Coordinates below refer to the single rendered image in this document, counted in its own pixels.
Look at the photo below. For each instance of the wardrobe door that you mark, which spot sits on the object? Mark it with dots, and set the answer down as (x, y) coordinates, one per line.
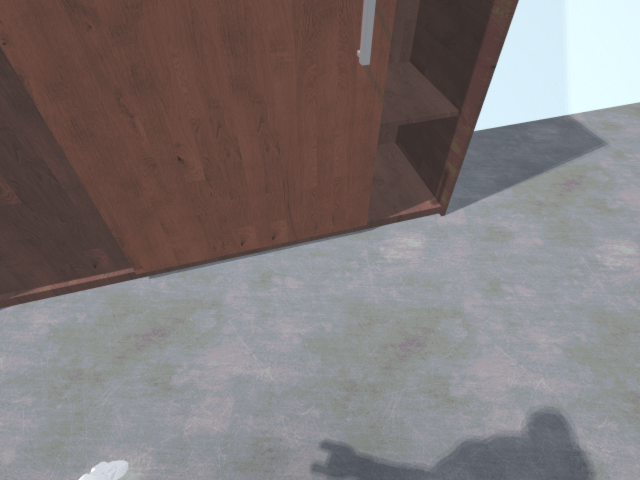
(203, 128)
(50, 229)

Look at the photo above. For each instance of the robot left hand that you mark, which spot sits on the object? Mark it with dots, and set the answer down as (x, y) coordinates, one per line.
(107, 471)

